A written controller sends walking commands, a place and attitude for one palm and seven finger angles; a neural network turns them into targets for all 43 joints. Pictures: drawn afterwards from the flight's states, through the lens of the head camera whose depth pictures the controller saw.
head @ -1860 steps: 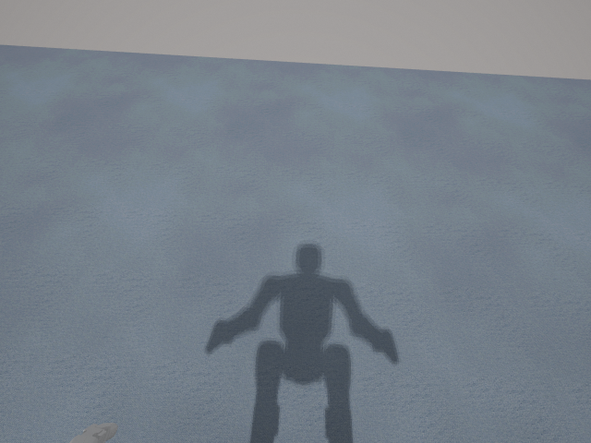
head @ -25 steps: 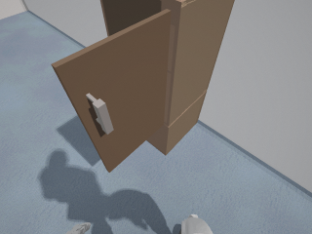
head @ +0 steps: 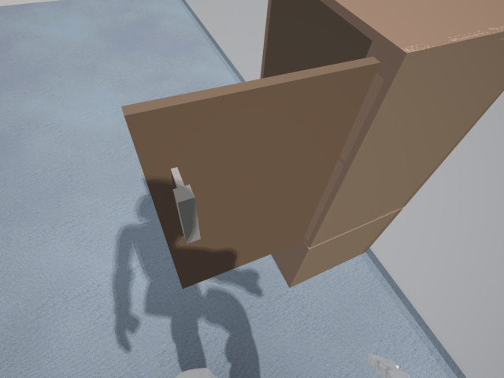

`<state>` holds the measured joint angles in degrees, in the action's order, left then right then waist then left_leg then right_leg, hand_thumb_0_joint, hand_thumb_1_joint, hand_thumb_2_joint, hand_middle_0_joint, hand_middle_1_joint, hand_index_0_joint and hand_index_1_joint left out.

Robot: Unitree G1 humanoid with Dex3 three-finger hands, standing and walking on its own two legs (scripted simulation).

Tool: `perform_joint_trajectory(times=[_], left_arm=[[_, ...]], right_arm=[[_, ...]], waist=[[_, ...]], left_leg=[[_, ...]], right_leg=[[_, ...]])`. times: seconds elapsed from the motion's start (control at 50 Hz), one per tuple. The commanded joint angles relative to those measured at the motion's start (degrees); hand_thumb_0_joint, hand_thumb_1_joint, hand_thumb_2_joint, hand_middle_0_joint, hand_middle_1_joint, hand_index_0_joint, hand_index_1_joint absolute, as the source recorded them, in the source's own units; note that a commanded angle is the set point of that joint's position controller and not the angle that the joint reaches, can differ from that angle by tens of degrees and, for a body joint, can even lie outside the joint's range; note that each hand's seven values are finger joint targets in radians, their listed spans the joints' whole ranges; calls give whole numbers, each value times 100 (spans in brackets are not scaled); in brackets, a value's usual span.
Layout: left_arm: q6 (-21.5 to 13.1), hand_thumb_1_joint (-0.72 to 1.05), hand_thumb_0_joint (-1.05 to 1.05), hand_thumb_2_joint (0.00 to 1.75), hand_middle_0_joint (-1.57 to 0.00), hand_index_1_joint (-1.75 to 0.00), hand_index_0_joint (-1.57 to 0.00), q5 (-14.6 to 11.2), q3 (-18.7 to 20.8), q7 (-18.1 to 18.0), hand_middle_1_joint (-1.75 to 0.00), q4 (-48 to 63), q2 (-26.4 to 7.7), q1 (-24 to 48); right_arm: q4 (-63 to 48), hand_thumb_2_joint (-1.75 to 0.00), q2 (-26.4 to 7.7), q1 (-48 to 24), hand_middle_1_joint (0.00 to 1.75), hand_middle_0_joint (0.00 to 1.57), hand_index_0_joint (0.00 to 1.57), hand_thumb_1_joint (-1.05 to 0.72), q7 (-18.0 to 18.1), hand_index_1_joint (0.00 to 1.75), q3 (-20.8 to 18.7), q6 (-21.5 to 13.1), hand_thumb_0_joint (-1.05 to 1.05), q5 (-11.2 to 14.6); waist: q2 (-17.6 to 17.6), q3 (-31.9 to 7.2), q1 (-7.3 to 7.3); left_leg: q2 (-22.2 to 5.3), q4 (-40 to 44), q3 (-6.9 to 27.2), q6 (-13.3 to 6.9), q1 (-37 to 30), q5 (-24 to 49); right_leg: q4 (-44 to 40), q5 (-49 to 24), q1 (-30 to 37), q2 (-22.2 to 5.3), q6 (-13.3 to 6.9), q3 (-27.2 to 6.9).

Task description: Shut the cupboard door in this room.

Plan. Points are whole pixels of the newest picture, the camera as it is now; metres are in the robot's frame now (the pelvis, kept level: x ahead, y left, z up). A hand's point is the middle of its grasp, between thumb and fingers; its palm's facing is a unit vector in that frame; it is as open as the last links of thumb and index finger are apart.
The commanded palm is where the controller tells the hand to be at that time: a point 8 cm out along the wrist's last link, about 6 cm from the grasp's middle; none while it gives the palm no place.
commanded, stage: shuffle to correct the standing spot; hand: left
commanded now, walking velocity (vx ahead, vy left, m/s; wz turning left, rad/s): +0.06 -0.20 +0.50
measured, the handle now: (184, 205) +0.35 +0.15 +0.06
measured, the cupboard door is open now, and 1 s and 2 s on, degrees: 89 89 89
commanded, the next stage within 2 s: come to a stop and stand still in 0.82 s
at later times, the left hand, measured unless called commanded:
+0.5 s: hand out of the picture +0.13 +0.10 -0.15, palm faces +0.17 -0.95 -0.27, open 7.4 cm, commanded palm none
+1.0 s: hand out of the picture -0.01 -0.03 -0.17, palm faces +0.45 -0.87 -0.21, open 7.3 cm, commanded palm none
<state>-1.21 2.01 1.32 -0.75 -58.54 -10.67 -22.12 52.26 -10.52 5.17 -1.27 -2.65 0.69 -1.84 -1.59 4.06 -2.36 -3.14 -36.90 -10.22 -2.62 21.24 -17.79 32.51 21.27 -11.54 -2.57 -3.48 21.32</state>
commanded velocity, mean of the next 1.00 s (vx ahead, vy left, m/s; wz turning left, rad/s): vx -0.04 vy -0.16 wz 0.37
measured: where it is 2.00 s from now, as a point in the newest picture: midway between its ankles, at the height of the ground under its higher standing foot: outside the picture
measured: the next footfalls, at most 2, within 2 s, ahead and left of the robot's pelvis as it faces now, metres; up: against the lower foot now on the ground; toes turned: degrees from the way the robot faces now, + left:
right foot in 0.46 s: +0.15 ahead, -0.21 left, +0.00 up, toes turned +6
left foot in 0.86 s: +0.04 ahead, -0.10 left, +0.00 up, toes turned +30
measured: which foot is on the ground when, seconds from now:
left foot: down 0.00-0.46, up 0.48-0.84, down 0.86-1.00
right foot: down 0.00-0.00, up 0.02-0.44, down 0.46-0.88, up 0.90-1.00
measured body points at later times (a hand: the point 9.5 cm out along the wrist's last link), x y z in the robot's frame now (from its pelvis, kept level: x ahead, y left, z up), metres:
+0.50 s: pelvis +0.07 -0.12 +0.00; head +0.13 -0.13 +0.45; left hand +0.12 +0.15 -0.13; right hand +0.14 -0.38 -0.16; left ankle +0.03 +0.05 -0.71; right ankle +0.11 -0.22 -0.73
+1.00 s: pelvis +0.05 -0.22 +0.01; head +0.08 -0.18 +0.46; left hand -0.03 +0.02 -0.15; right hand +0.23 -0.39 -0.13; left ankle +0.01 -0.12 -0.73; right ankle +0.09 -0.32 -0.66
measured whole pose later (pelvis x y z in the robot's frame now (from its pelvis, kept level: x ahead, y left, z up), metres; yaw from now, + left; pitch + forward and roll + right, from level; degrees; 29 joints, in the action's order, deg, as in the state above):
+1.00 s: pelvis +0.05 -0.22 +0.01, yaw +24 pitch -2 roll -1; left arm 4.8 1.3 3.4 -1.0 -54.9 -12.5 -15.0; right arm 54.2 -8.4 8.7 1.5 -1.9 1.6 -1.6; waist -2.1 5.8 -0.7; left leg -3.0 -32.2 -5.2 -1.0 12.9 -17.8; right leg 61.7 26.5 -26.3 -0.9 2.0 4.6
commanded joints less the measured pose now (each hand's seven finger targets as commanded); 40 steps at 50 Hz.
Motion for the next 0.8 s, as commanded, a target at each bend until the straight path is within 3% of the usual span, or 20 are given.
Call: perform_joint_trajectory(times=[0.0, 0.02, 0.04, 0.06, 0.12, 0.2, 0.28, 0.34, 0.38, 0.4, 0.42, 0.44, 0.46, 0.48, 0.5, 0.52, 0.54, 0.68, 0.72, 0.78], left_arm=[[26, 90, 0, 90, -20, -30, -20, -13, 111, 115, -30, 840, -700, 328], [96, 90, 0, 90, -20, -30, -20, 33, 186, 52, -30, 841, -825, 737], [125, 90, 0, 90, -20, -30, -20, 32, 230, 70, -30, 784, -719, 716], [184, 90, 0, 90, -20, -30, -20, 45, 257, 115, -30, 611, -660, 427], [333, 90, 0, 90, -20, -30, -20, 29, 269, 153, -30, 332, -472, -135], [372, 90, 0, 90, -20, -30, -20, 22, 287, 122, -30, 503, -418, 265], [335, 90, 0, 90, -20, -30, -20, -32, 303, 118, -30, 833, -448, 978], [263, 90, 0, 90, -20, -30, -20, -84, 323, 130, -30, 915, -479, 893], [183, 90, 0, 90, -20, -30, -20, -101, 361, 124, -30, 890, -576, 572], [116, 90, 0, 90, -20, -30, -20, -74, 393, 123, -30, 824, -757, 255], [64, 90, 0, 90, -20, -30, -20, 2, 465, 67, -30, 789, -1195, 46], [126, 90, 0, 90, -20, -30, -20, 66, 512, 6, -30, 862, -1588, 91], [106, 90, 0, 90, -20, -30, -20, 34, 463, -12, -30, 903, -1489, 47], [163, 90, 0, 90, -20, -30, -20, 14, 430, -62, -30, 992, -1315, 423], [182, 90, 0, 90, -20, -30, -20, 2, 350, -77, -30, 1126, -1039, 916], [153, 90, 0, 90, -20, -30, -20, -6, 283, -90, -30, 1194, -826, 1101], [113, 90, 0, 90, -20, -30, -20, -13, 246, -109, -30, 1238, -731, 1125], [169, 90, 0, 90, -20, -30, -20, 10, 266, -193, -30, 1097, -824, 621], [197, 90, 0, 90, -20, -30, -20, 26, 297, -173, -30, 1038, -893, 528], [230, 90, 0, 90, -20, -30, -20, -17, 292, -147, -30, 915, -894, 426]], right_arm=[[195, -90, -1769, 2082, 30, 20, 20, -90, 252, 30, -386, -96, 0, 36], [214, -90, -1687, 1856, 30, 20, 20, -90, 305, 30, -368, -119, 0, 55], [99, -90, -1530, 1287, 30, 20, 20, -90, 318, 30, -315, -140, 0, 46], [-5, -90, -1290, 786, 30, 20, 20, -90, 309, 30, -252, -180, 0, 48], [-86, -90, -1085, 472, 30, 20, 20, -90, 270, 30, -205, -246, 0, 46], [-52, -90, -1155, 762, 30, 20, 20, -90, 228, 30, -313, -185, 0, 10], [-73, -90, -1318, 956, 30, 20, 20, -90, 213, 30, -435, -85, 0, -43], [-181, -90, -1474, 781, 30, 20, 20, -90, 219, 30, -520, -29, 0, -63], [-240, -90, -1485, 590, 30, 20, 20, -90, 253, 30, -550, 18, 0, -50], [-240, -90, -1387, 679, 30, 20, 20, -90, 236, 30, -541, 8, 0, -15], [-222, -90, -992, 982, 30, 20, 20, -90, 200, 30, -484, 5, 0, 54], [-364, -90, -511, 1070, 30, 20, 20, -90, 198, 30, -369, 19, 0, 71], [-320, -90, -729, 882, 30, 20, 20, -90, 250, 30, -344, 116, 0, 63], [-260, -90, -677, 920, 30, 20, 20, -90, 292, 30, -393, 176, 0, 89], [-90, -90, -697, 969, 30, 20, 20, -90, 244, 30, -378, 176, 0, 76], [-31, -90, -694, 936, 30, 20, 20, -90, 184, 30, -360, 182, 0, 59], [-21, -90, -647, 961, 30, 20, 20, -90, 155, 30, -335, 198, 0, 49], [-50, -90, -416, 599, 30, 20, 20, -90, 166, 30, -222, 206, 0, 57], [-68, -90, -352, 604, 30, 20, 20, -90, 190, 30, -187, 179, 0, 76], [46, -90, -354, 906, 30, 20, 20, -90, 232, 30, -188, 137, 0, 106]], waist=[[1373, -1177, 1014], [865, -944, 980], [817, -375, 630], [828, -109, 325], [885, -208, 1], [784, -116, 166], [1264, -208, 456], [1594, -590, 396], [1503, -713, 202], [900, -929, 82], [-432, -1195, 55], [-1859, -1255, 42], [-2145, -1348, -131], [-1857, -1123, 78], [-1212, -819, 258], [-824, -679, 338], [-782, -667, 378], [-629, -654, 93], [-626, -715, 82], [-522, -1010, 195]], left_leg=[[-3108, 1674, 3870, -1613, -3219, 3023], [-2880, 1857, 3671, -1383, -2434, 2817], [-2487, 1989, 3137, -1123, -1685, 2330], [-2052, 2102, 2528, -882, -1175, 1981], [-1259, 2130, 1319, -460, -515, 1941], [-1120, 2154, 1524, -502, -591, 1734], [-1128, 1926, 1819, -555, -894, 1897], [-1142, 1481, 2071, -464, -998, 2337], [-1041, 972, 2187, -268, -696, 2433], [-699, 550, 1964, -10, -491, 1881], [-119, -410, 1353, 326, 449, 191], [505, -1906, 902, 513, 1507, -2299], [394, -2992, 1152, 418, 1136, -2348], [364, -3661, 1140, 414, 1180, -2167], [178, -4029, 1149, 423, 1295, -1578], [133, -4092, 1037, 471, 1313, -1159], [149, -4052, 970, 494, 1285, -940], [116, -1957, 547, 491, 604, -1255], [117, -1231, 468, 433, 315, -1332], [120, -8, 362, 366, -311, -702]], right_leg=[[3700, 1210, -3068, -372, 619, -1396], [4040, 865, -3020, -486, 664, -1981], [4062, 464, -2978, -591, 742, -2131], [3968, 16, -2752, -629, 807, -2171], [3736, -825, -2020, -512, 945, -2047], [2975, -856, -2086, -431, 1068, -1948], [1716, -292, -1864, -247, 1056, -1831], [826, -98, -1273, 7, 947, -1757], [-334, -561, -438, 152, 821, -1682], [-1178, -1270, 193, 69, 837, -1663], [-1339, -2475, 1283, -943, 594, -2296], [-960, -4117, 1706, -2120, -33, -3149], [-1253, -4163, 759, -2081, -247, -3214], [-1331, -3873, 562, -1961, -423, -3115], [-1141, -3523, 444, -1606, -478, -2522], [-983, -3500, 326, -1396, -448, -2084], [-974, -3483, 282, -1339, -419, -1866], [-993, -3903, 623, -1522, -836, -1866], [-894, -4179, 715, -1526, -921, -1940], [-609, -4330, 883, -1432, -797, -1918]])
